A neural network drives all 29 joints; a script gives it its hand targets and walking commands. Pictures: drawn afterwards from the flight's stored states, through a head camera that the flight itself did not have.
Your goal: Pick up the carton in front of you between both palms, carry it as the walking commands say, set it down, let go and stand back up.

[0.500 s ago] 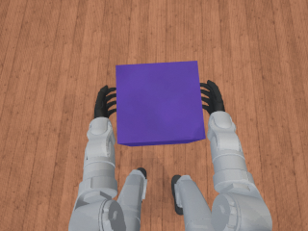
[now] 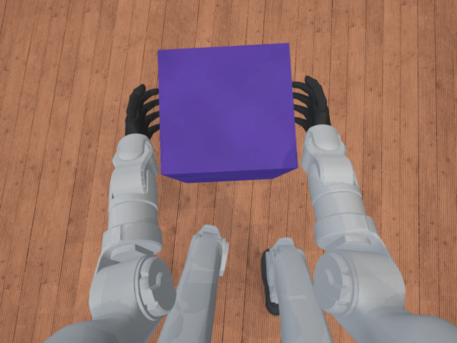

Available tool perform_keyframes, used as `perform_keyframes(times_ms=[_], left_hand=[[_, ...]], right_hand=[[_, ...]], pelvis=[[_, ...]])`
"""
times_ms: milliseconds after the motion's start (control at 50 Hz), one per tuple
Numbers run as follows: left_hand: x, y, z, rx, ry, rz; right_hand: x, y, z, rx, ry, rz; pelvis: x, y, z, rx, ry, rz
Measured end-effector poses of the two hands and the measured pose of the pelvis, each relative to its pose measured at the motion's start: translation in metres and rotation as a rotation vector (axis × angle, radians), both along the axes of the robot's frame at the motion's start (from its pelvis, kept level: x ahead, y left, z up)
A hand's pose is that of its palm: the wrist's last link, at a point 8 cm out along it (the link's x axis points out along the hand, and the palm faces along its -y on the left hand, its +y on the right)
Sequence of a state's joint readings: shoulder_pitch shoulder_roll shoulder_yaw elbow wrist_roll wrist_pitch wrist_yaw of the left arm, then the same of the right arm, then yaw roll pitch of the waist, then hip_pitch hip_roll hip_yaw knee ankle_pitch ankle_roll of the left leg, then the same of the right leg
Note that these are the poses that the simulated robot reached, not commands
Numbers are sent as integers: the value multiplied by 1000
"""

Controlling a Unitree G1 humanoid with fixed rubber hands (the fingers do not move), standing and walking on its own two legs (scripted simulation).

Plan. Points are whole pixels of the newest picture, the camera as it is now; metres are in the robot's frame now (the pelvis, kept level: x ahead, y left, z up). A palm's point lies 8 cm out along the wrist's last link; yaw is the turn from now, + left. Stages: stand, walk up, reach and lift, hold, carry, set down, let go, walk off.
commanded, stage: set down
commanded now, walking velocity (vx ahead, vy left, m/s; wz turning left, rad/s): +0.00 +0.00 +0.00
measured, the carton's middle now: (227, 127) +0.47 +0.08 -0.18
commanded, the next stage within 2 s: none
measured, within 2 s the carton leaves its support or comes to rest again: rests again in 1.26 s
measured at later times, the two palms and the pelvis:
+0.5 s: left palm (150, 140) +0.44 +0.25 -0.24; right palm (282, 122) +0.52 -0.04 -0.24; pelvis -0.04 +0.01 -0.12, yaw -1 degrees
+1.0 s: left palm (158, 141) +0.47 +0.27 -0.35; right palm (269, 123) +0.55 -0.02 -0.36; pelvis -0.03 +0.01 -0.19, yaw -2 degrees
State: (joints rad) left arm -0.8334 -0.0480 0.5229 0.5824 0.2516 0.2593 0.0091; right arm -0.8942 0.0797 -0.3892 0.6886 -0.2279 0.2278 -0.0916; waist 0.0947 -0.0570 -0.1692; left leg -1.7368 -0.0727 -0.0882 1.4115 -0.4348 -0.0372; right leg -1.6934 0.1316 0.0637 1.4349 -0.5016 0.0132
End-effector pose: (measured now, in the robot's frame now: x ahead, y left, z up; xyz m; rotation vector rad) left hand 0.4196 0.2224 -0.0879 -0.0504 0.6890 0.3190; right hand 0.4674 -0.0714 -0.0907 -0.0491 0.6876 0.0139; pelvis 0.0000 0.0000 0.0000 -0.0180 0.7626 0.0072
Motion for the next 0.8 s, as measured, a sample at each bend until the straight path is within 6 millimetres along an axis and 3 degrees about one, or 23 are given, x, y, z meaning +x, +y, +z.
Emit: perform_keyframes(times_ms=[200, 460, 800], left_hand=[[11, 13, -62, -4, 1, 23], [22, 30, -137, 3, 30, 53], [38, 50, -241, 6, 63, 74]], right_hand=[[19, 14, -61, -10, 0, 34], [45, 34, -132, -33, 22, 89], [74, 55, -240, -42, 51, 149]], pelvis=[[-17, 5, -53, -7, 22, -7], [-34, 6, -109, -8, 21, -11], [-36, 5, -170, 1, -21, -27]])
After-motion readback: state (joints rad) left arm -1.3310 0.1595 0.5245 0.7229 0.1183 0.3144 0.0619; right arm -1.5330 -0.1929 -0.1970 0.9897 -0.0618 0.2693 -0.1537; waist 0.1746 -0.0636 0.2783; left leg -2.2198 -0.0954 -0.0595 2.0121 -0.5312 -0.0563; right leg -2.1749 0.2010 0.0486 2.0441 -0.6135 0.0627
